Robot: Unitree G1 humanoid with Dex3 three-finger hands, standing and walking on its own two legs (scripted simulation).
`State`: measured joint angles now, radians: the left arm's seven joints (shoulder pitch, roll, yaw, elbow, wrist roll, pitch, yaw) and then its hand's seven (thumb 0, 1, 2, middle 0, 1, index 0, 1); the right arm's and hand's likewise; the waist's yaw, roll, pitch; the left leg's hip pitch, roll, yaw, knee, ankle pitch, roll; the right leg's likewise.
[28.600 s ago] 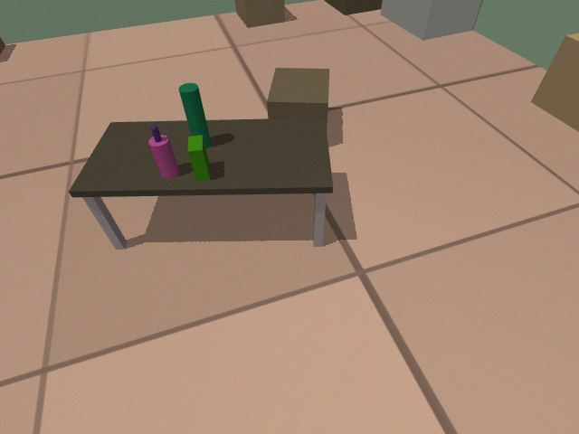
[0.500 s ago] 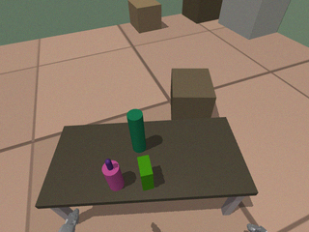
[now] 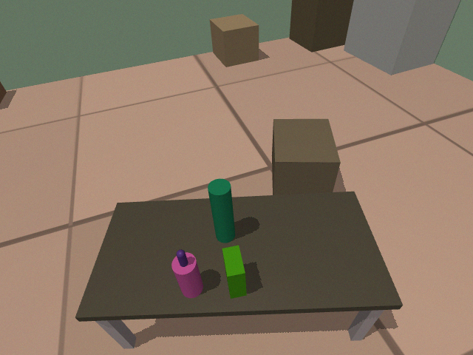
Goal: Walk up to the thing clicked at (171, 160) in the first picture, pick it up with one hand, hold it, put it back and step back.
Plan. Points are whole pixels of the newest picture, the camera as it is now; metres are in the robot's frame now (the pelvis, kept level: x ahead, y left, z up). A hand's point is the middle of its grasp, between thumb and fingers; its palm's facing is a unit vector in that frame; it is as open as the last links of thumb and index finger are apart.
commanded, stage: home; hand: left
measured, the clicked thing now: (186, 271) +0.45 +0.19 -0.29
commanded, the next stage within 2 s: stand in 0.98 s
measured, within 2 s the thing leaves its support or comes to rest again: neither
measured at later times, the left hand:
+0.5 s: hand out of the picture +0.04 +0.25 -0.16, palm faces -0.03 -0.93 -0.36, open 17.4 cm
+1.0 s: hand out of the picture +0.09 +0.25 -0.15, palm faces -0.02 -0.93 -0.36, open 17.5 cm
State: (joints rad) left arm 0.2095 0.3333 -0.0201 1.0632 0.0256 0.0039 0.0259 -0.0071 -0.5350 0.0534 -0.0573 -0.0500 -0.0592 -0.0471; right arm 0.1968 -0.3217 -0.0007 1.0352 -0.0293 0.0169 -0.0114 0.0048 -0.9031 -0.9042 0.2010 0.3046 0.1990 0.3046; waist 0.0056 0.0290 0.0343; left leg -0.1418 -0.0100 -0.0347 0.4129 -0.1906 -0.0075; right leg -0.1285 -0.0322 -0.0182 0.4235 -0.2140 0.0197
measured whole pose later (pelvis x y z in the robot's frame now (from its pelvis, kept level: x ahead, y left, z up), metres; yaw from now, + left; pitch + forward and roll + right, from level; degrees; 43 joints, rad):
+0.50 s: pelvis +0.00 +0.00 +0.00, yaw +0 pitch -4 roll +0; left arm 0.17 0.33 -0.02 1.14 0.02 0.00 0.01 -0.01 -0.54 0.05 -0.06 -0.05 -0.06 -0.05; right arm 0.18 -0.34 0.01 1.11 -0.02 0.01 -0.01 0.00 -0.90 -0.90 0.20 0.30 0.20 0.30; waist 0.00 0.02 0.05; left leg -0.14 -0.01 -0.04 0.38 -0.17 -0.01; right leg -0.12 -0.03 -0.02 0.38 -0.19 0.02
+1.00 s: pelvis +0.02 +0.00 +0.01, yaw +0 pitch -3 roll +0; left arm 0.11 0.33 0.00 1.14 0.01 0.00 0.01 -0.01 -0.55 0.04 -0.06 -0.05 -0.06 -0.04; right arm 0.12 -0.35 0.01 1.12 -0.02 0.00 -0.01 0.00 -0.90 -0.90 0.20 0.30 0.20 0.30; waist 0.00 0.02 0.05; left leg -0.11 -0.01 -0.03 0.33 -0.17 -0.01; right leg -0.10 -0.03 -0.02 0.34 -0.19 0.02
